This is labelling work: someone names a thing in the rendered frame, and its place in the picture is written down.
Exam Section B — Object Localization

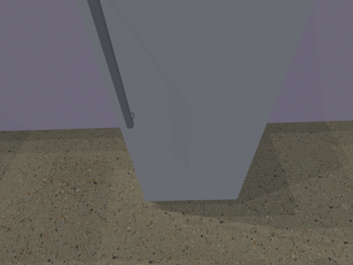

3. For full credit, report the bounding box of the fridge door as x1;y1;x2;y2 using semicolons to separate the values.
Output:
76;0;315;202

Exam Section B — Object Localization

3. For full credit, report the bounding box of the handle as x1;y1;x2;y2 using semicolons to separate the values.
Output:
87;0;134;129

